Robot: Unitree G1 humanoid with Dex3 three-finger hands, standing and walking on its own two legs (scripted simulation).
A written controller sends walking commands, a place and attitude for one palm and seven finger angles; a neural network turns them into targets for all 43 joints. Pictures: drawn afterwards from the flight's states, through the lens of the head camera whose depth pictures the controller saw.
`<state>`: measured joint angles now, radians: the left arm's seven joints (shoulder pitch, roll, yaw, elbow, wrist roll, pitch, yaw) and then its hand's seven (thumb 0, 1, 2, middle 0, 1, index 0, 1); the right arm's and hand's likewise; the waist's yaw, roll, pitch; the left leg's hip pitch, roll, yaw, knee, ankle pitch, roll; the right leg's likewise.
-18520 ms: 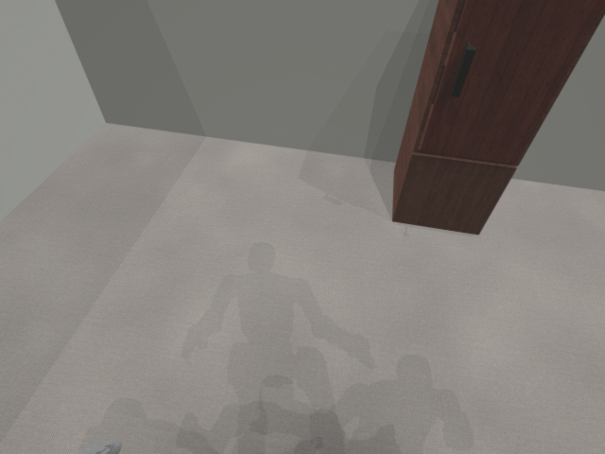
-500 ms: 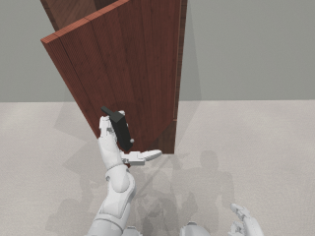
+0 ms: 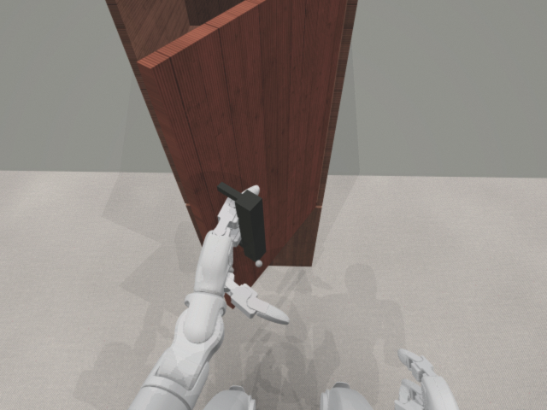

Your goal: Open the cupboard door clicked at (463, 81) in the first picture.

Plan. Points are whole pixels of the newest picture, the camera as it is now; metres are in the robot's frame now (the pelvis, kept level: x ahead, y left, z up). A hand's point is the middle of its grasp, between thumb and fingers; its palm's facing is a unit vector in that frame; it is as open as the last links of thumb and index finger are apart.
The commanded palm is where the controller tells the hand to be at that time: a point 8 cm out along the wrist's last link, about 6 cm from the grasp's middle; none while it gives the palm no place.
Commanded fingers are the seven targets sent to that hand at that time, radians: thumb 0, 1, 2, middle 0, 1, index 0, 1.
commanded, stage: slide the hand sideways off the handle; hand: left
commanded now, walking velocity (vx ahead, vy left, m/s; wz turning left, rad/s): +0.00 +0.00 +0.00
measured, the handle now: (241, 222) +0.37 +0.07 +0.05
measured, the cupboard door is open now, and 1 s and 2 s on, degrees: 56 55 55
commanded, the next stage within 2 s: draw the hand back to the body in 1.02 s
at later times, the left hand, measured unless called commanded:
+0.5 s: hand (240, 288) +0.27 +0.06 +0.05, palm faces -0.05 -1.00 +0.00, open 16.2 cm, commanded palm +0.25 +0.13 +0.05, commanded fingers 0.00 -0.50 0.30 -0.15 -0.30 -0.15 -0.30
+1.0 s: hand (200, 324) +0.22 +0.11 +0.05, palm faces +0.03 -1.00 -0.04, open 16.3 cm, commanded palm +0.20 +0.16 +0.05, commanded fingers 0.00 -0.50 0.30 -0.15 -0.30 -0.15 -0.30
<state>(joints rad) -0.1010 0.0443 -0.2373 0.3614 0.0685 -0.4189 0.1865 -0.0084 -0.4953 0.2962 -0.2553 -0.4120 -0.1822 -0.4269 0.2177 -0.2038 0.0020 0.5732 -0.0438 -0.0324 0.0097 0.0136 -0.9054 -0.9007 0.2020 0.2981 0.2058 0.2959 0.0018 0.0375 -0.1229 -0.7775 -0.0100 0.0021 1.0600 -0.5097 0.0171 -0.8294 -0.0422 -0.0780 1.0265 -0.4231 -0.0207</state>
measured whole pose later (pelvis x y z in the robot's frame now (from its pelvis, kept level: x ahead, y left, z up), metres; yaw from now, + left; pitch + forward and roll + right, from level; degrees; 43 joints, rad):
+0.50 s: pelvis +0.01 +0.00 +0.00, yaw -1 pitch +13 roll +0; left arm 0.19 0.04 -0.20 0.07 -0.02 -0.36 0.12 -0.01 -0.50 0.30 -0.17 -0.31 -0.17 -0.31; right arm 0.24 -0.21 0.02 0.46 -0.01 -0.03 0.01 0.02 -0.91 -0.90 0.20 0.30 0.20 0.30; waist 0.01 0.03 -0.12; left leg -0.75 0.00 0.02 1.06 -0.53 0.02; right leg -0.82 -0.03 -0.06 1.04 -0.44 -0.02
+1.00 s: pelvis +0.02 -0.02 -0.01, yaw +0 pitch +15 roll +0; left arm 0.52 0.12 -0.05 -0.18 -0.12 -0.40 -0.06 -0.01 -0.50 0.30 -0.16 -0.30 -0.16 -0.31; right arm 0.25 -0.23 0.01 0.42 0.00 -0.07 -0.02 0.02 -0.90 -0.90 0.20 0.30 0.20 0.30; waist 0.02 0.03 -0.15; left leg -0.82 0.01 -0.02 1.13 -0.58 -0.01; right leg -0.87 -0.02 -0.10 1.11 -0.50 -0.05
